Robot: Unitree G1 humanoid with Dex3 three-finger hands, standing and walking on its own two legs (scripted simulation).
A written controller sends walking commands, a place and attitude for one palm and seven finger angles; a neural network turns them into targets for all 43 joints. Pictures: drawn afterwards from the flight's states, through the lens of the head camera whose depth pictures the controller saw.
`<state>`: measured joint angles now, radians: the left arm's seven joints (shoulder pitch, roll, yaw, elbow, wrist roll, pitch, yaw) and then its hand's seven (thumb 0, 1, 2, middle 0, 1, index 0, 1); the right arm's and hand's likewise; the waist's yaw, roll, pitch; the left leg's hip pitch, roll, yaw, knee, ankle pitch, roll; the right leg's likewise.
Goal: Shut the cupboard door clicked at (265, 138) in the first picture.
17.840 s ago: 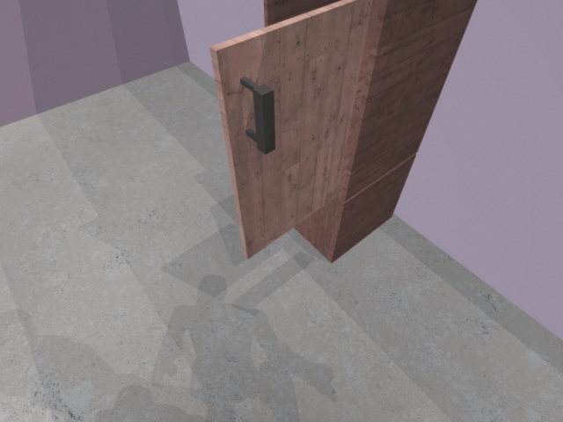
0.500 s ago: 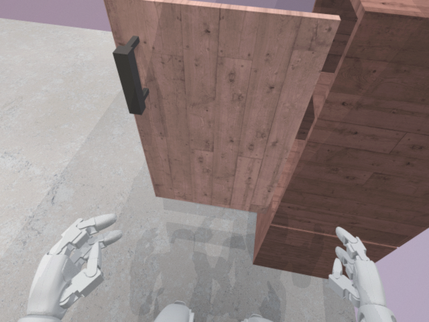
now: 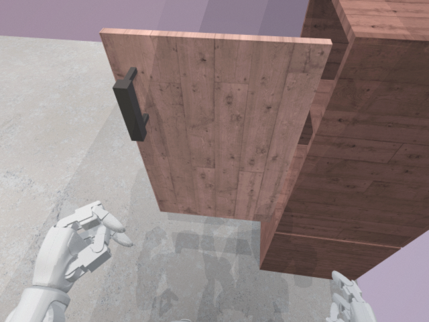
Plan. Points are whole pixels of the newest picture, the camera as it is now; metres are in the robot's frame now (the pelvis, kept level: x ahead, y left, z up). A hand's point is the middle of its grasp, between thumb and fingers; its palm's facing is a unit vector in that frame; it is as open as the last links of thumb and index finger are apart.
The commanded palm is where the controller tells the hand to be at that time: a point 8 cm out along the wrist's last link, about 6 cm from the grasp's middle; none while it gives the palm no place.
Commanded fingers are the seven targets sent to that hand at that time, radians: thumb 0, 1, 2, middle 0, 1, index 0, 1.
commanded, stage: raise the hand and make a fist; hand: left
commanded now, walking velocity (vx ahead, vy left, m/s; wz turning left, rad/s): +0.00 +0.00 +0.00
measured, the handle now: (135, 105) +0.45 +0.19 +0.17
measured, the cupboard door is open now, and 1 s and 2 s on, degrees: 91 91 91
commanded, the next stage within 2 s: bring the fist close to the handle in 0.92 s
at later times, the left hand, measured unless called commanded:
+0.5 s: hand (77, 211) +0.23 +0.20 +0.17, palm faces +0.00 -1.00 -0.08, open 3.1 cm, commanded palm +0.20 +0.25 +0.17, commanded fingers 0.00 0.90 0.90 -1.30 -1.50 -1.30 -1.50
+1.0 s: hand (91, 212) +0.23 +0.18 +0.17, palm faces +0.01 -1.00 -0.09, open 3.1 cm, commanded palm +0.20 +0.23 +0.17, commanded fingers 0.00 0.90 0.90 -1.30 -1.50 -1.30 -1.50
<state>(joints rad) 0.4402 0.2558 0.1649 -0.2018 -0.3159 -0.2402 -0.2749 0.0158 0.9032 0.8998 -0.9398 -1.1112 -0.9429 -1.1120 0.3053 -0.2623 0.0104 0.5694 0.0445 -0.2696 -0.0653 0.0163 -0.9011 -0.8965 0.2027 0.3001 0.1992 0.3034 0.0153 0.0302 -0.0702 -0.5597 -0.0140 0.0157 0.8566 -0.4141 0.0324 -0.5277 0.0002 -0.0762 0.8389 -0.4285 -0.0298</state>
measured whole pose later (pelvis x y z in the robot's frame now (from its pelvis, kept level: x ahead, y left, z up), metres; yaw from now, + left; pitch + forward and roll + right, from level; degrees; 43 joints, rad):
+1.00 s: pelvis +0.00 -0.01 +0.03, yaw +0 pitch -2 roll +0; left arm 0.25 0.30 0.22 -0.23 -0.30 0.05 -0.24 0.02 0.90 0.90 -1.30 -1.50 -1.30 -1.50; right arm 0.24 -0.26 0.06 0.63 0.07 -0.29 -0.08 0.02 -0.90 -0.90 0.20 0.30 0.20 0.30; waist 0.03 0.05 -0.04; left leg -0.25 -0.01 0.01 0.58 -0.29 0.02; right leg -0.22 0.01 -0.08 0.57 -0.31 -0.04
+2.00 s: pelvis +0.02 -0.01 +0.03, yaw +0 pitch +1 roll +0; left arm -0.20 0.27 0.17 0.16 -0.23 0.07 -0.15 0.02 0.90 0.90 -1.30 -1.50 -1.30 -1.50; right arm 0.21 -0.25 0.06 0.65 0.07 -0.19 -0.07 0.01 -0.90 -0.90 0.20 0.30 0.20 0.30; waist 0.01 0.04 -0.04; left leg -0.26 -0.02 0.02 0.57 -0.32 0.03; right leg -0.25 0.00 -0.06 0.58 -0.34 -0.03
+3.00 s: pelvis +0.02 -0.01 +0.03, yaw +0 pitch +3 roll +0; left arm -0.54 0.36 0.20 0.63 -0.23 -0.06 -0.29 0.03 0.91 0.93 -1.30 -1.50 -1.30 -1.50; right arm 0.25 -0.28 0.05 0.67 0.07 -0.12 -0.07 0.01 -0.90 -0.90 0.20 0.30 0.20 0.30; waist -0.04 0.03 -0.02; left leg -0.31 -0.02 0.02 0.57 -0.30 0.02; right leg -0.30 0.01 -0.07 0.58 -0.33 -0.04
